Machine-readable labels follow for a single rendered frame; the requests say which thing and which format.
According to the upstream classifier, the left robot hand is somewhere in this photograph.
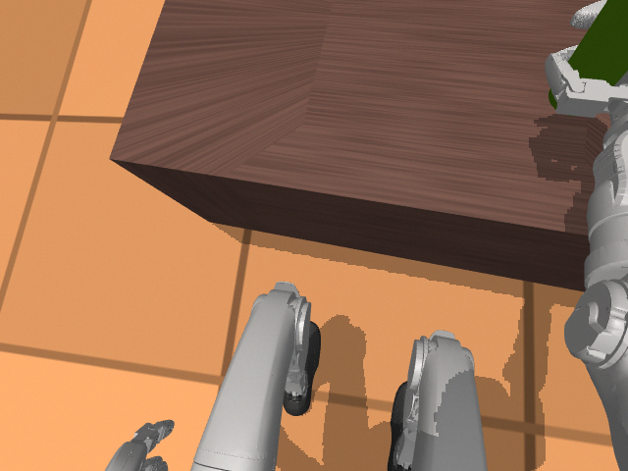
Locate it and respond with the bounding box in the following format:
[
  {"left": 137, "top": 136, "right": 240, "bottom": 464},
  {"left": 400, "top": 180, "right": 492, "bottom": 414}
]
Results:
[{"left": 105, "top": 420, "right": 175, "bottom": 471}]

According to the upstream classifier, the left robot foot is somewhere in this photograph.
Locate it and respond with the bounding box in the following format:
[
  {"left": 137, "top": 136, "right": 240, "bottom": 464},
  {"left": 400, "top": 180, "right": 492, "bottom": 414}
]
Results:
[{"left": 283, "top": 321, "right": 321, "bottom": 416}]

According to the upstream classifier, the right robot arm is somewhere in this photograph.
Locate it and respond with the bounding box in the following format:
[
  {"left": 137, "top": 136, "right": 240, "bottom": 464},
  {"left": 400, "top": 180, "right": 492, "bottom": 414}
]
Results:
[{"left": 564, "top": 114, "right": 628, "bottom": 471}]

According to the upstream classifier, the right robot foot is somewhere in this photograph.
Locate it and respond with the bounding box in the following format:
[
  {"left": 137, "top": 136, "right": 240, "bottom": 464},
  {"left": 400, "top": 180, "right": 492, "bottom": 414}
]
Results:
[{"left": 388, "top": 381, "right": 411, "bottom": 471}]

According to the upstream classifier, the right robot hand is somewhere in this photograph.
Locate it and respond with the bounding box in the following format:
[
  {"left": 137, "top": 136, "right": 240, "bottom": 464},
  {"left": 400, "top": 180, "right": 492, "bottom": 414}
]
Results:
[{"left": 545, "top": 0, "right": 628, "bottom": 125}]

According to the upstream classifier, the can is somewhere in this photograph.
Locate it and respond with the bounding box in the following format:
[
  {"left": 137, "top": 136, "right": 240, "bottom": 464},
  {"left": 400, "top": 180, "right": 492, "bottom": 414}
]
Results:
[{"left": 549, "top": 0, "right": 628, "bottom": 116}]

